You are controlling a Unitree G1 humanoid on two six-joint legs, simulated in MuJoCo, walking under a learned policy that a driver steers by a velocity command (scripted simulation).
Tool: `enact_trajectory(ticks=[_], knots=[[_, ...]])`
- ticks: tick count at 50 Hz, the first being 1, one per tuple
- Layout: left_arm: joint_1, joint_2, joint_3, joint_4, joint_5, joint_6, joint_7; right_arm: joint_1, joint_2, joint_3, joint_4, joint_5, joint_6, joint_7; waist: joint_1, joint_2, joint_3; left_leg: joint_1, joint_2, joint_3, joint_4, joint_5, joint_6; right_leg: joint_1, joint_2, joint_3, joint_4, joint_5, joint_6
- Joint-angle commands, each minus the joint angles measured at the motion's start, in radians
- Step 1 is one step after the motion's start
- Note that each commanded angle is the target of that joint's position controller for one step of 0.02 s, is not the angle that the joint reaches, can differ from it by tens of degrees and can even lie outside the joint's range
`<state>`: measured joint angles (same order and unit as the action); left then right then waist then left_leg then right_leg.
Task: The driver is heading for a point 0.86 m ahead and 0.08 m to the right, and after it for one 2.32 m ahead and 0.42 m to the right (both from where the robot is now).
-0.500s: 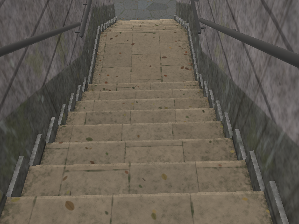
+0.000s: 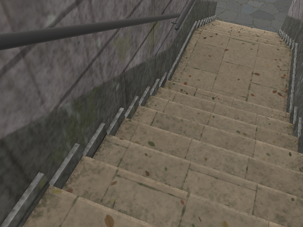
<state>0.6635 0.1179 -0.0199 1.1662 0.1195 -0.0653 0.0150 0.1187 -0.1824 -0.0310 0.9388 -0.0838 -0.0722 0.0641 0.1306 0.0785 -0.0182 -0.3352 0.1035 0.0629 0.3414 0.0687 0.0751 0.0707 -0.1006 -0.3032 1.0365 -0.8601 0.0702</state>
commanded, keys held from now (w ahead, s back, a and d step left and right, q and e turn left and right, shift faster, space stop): w+q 0.10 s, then w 0.70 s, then w+e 0.06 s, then e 0.14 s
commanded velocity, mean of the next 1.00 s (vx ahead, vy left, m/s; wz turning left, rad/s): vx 0.48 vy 0.00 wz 0.15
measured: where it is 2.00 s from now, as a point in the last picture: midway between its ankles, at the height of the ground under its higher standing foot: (166, 211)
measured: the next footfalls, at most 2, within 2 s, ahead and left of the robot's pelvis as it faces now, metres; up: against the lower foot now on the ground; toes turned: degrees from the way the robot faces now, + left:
right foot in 0.44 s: +0.40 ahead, -0.11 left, -0.15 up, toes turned +7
left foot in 1.00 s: +0.73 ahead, +0.18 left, -0.31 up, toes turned +15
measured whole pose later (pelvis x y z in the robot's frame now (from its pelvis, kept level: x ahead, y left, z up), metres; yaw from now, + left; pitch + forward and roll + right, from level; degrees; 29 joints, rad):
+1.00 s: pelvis +0.57 +0.04 -0.29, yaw +5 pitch +1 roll -4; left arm 0.70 0.12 -0.02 1.08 0.06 -0.10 -0.04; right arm -0.04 -0.19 0.03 0.79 -0.09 -0.07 0.08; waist 0.20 0.07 -0.01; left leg -0.45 0.11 0.04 0.36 0.43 0.04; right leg -0.12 0.09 0.02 1.08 -0.86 -0.03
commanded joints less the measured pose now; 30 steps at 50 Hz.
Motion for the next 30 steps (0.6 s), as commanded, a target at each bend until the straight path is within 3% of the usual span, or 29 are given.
enact_trajectory(ticks=[1, 2, 3, 4, 5, 6, 7, 8, 9, 10, 11, 12, 13, 14, 16, 17, 18, 19, 20, 21, 22, 23, 24, 25, 26, 27, 28, 29, 30], knots=[[0.112, 0.075, -0.005, -0.082, -0.009, -0.021, -0.098, 0.770, -0.311, -0.099, 0.202, 0.012, -0.004, 0.006, -0.288, 0.100, -0.566, 1.283, 0.235, -0.367, 0.384, 0.928, 0.393, -0.749, 0.072, 0.221, 0.758, 0.014, 0.005], [-0.188, 0.126, 0.017, -0.184, -0.073, -0.057, -0.094, 0.786, -0.259, -0.100, 0.235, 0.011, -0.011, -0.003, -0.385, 0.035, -0.338, 1.205, 0.248, -0.485, 0.261, 0.613, 0.384, -1.080, 0.087, 0.264, 0.870, 0.022, 0.004], [-0.376, 0.133, 0.015, -0.264, -0.095, -0.085, -0.068, 0.687, -0.215, -0.091, 0.211, 0.026, -0.020, -0.018, -0.391, 0.002, -0.166, 0.978, 0.236, -0.456, 0.206, 0.396, 0.351, -1.190, 0.037, 0.308, 0.878, 0.021, -0.023], [-0.401, 0.175, 0.029, -0.280, -0.071, -0.082, -0.054, 0.552, -0.103, -0.051, 0.170, 0.012, -0.018, -0.021, -0.306, -0.085, -0.079, 0.698, 0.194, -0.400, 0.164, 0.275, 0.296, -1.095, -0.036, 0.356, 0.657, 0.133, -0.050], [-0.393, 0.166, 0.034, -0.297, -0.065, -0.079, -0.038, 0.441, -0.070, -0.034, 0.120, -0.012, -0.016, -0.011, -0.209, -0.104, 0.025, 0.391, 0.202, -0.421, 0.139, 0.294, 0.311, -0.967, -0.055, 0.381, 0.537, 0.231, -0.075], [-0.339, 0.104, 0.023, -0.285, -0.043, -0.063, -0.027, 0.327, -0.014, 0.001, 0.087, -0.002, -0.034, -0.009, -0.113, -0.160, 0.076, 0.097, 0.182, -0.353, 0.083, 0.263, 0.269, -0.785, -0.094, 0.432, 0.245, 0.483, -0.108], [-0.281, 0.070, 0.020, -0.255, -0.040, -0.042, -0.025, 0.265, -0.046, -0.005, 0.058, 0.022, -0.049, -0.007, -0.085, -0.093, 0.123, -0.122, 0.148, -0.304, 0.011, 0.159, 0.285, -0.653, -0.075, 0.397, 0.155, 0.522, -0.122], [-0.264, 0.079, 0.021, -0.241, -0.033, -0.024, -0.035, 0.269, -0.047, 0.001, 0.050, 0.037, -0.055, -0.002, -0.084, -0.052, 0.148, -0.238, 0.136, -0.310, -0.017, 0.052, 0.304, -0.617, -0.062, 0.375, 0.063, 0.569, -0.108], [-0.253, 0.080, 0.014, -0.245, -0.028, -0.009, -0.050, 0.303, -0.088, -0.002, 0.061, 0.030, -0.058, 0.004, -0.080, -0.006, 0.104, -0.271, 0.090, -0.296, 0.009, 0.002, 0.300, -0.578, -0.043, 0.346, 0.054, 0.619, -0.104], [-0.187, 0.062, -0.002, -0.227, -0.019, -0.008, -0.071, 0.299, -0.081, 0.007, 0.047, -0.001, -0.060, 0.008, -0.054, -0.025, 0.100, -0.370, 0.054, -0.278, 0.105, -0.037, 0.277, -0.529, -0.040, 0.357, 0.072, 0.848, -0.115], [-0.252, 0.047, -0.010, -0.245, 0.001, -0.016, -0.077, 0.311, -0.013, 0.029, 0.036, -0.005, -0.072, -0.014, -0.099, -0.069, 0.071, -0.273, 0.030, -0.281, 0.174, -0.098, 0.250, -0.660, -0.075, 0.430, -0.086, 1.105, -0.115], [-0.302, 0.063, -0.013, -0.255, -0.011, -0.024, -0.073, 0.343, 0.010, 0.038, 0.037, -0.001, -0.075, -0.033, -0.140, -0.110, 0.022, -0.278, -0.025, -0.208, 0.246, -0.199, 0.202, -0.581, -0.055, 0.406, -0.257, 1.303, -0.116], [-0.326, 0.076, -0.012, -0.267, -0.028, -0.019, -0.067, 0.334, -0.001, 0.045, 0.033, -0.017, -0.072, -0.036, -0.136, -0.069, 0.027, -0.400, -0.088, -0.154, 0.283, -0.344, 0.157, -0.425, -0.032, 0.361, -0.357, 1.416, -0.112], [-0.391, 0.110, -0.005, -0.295, -0.038, -0.006, -0.072, 0.346, -0.053, 0.039, 0.034, -0.027, -0.061, -0.030, -0.145, -0.062, 0.066, -0.481, -0.078, -0.174, 0.278, -0.444, 0.156, -0.347, 0.003, 0.301, -0.344, 1.360, -0.093], [-0.473, 0.152, 0.004, -0.351, -0.021, 0.008, -0.076, 0.391, -0.083, 0.043, 0.032, -0.020, -0.056, -0.015, -0.145, -0.049, 0.099, -0.435, -0.018, -0.275, 0.343, -0.458, 0.174, -0.334, 0.010, 0.311, -0.311, 1.146, -0.067], [-0.511, 0.180, 0.008, -0.377, -0.017, 0.011, -0.080, 0.413, -0.088, 0.042, 0.029, -0.011, -0.059, -0.015, -0.160, -0.046, 0.111, -0.293, 0.010, -0.322, 0.413, -0.454, 0.171, -0.417, -0.005, 0.336, -0.410, 1.083, -0.074], [-0.565, 0.192, 0.008, -0.382, -0.017, 0.010, -0.078, 0.457, -0.094, 0.040, 0.048, -0.007, -0.053, -0.025, -0.206, -0.053, 0.128, -0.145, 0.033, -0.377, 0.473, -0.469, 0.164, -0.494, -0.023, 0.373, -0.534, 1.091, -0.088], [-0.579, 0.189, 0.009, -0.383, -0.021, 0.007, -0.073, 0.471, -0.115, 0.033, 0.057, 0.006, -0.041, -0.033, -0.220, -0.049, 0.140, -0.023, 0.055, -0.430, 0.518, -0.420, 0.168, -0.539, -0.017, 0.374, -0.630, 1.058, -0.103], [-0.509, 0.196, 0.016, -0.333, -0.048, -0.006, -0.066, 0.457, -0.144, 0.025, 0.059, 0.013, -0.019, -0.034, -0.198, -0.071, 0.128, 0.006, 0.042, -0.406, 0.599, -0.379, 0.142, -0.446, -0.013, 0.346, -0.726, 1.107, -0.115], [-0.361, 0.232, 0.042, -0.274, -0.060, -0.023, -0.055, 0.456, -0.163, 0.021, 0.068, 0.000, -0.003, -0.010, -0.126, -0.097, 0.096, -0.052, 0.005, -0.342, 0.731, -0.240, 0.120, -0.220, 0.028, 0.274, -0.761, 1.136, -0.132], [-0.086, 0.330, 0.094, -0.200, -0.071, -0.041, -0.053, 0.454, -0.165, 0.017, 0.068, -0.037, -0.001, 0.035, -0.001, -0.153, -0.023, -0.227, -0.073, -0.249, 1.018, -0.070, 0.046, 0.151, 0.000, 0.263, -0.605, 1.294, -0.212], [0.124, 0.397, 0.107, -0.152, -0.059, -0.031, -0.072, 0.674, -0.003, 0.033, 0.109, -0.003, -0.006, 0.065, -0.016, -0.438, -0.307, -0.528, -0.246, -0.095, 1.592, -0.849, -0.064, 0.606, -0.231, 0.488, -0.357, 1.852, -0.479], [0.170, 0.399, 0.112, -0.145, -0.028, -0.022, -0.098, 0.553, -0.050, 0.028, 0.016, 0.035, -0.017, 0.075, 0.050, -0.320, -0.314, -0.818, -0.269, -0.128, 1.850, -0.926, -0.077, 0.668, -0.319, 0.767, -0.414, 1.798, -0.561], [0.099, 0.395, 0.128, -0.140, -0.019, -0.024, -0.103, 0.367, -0.082, 0.018, -0.074, 0.069, -0.028, 0.050, 0.067, -0.254, -0.113, -1.122, -0.203, -0.156, 1.826, -0.832, -0.067, 0.548, -0.386, 0.887, -0.514, 1.283, -0.552], [-0.026, 0.286, 0.094, -0.147, -0.030, -0.023, -0.105, 0.283, -0.128, 0.006, -0.086, 0.058, -0.028, 0.010, 0.016, -0.095, -0.007, -1.112, -0.110, -0.174, 1.718, -0.641, -0.049, 0.262, -0.371, 0.851, -0.583, 0.919, -0.486], [-0.121, 0.128, 0.039, -0.164, -0.015, -0.021, -0.108, 0.341, -0.086, 0.022, -0.065, 0.037, -0.019, -0.013, -0.081, -0.043, 0.016, -0.951, -0.046, -0.237, 1.619, -0.429, 0.000, 0.005, -0.313, 0.756, -0.619, 0.857, -0.445], [-0.190, 0.060, 0.009, -0.167, -0.005, -0.020, -0.092, 0.354, -0.028, 0.041, -0.060, 0.009, -0.004, -0.019, -0.159, -0.045, 0.080, -0.779, 0.033, -0.263, 1.403, -0.299, 0.030, -0.269, -0.271, 0.688, -0.675, 0.822, -0.433], [-0.247, 0.023, -0.002, -0.169, -0.003, -0.030, -0.069, 0.325, 0.031, 0.059, -0.062, -0.022, 0.005, -0.009, -0.184, -0.069, 0.149, -0.742, 0.068, -0.252, 1.249, -0.176, 0.050, -0.429, -0.181, 0.615, -0.715, 0.751, -0.385], [-0.275, 0.034, 0.003, -0.176, -0.033, -0.053, -0.044, 0.322, 0.042, 0.065, -0.053, -0.051, 0.012, 0.009, -0.168, -0.098, 0.124, -0.677, 0.056, -0.192, 1.054, -0.041, 0.051, -0.492, -0.082, 0.525, -0.702, 0.650, -0.368]])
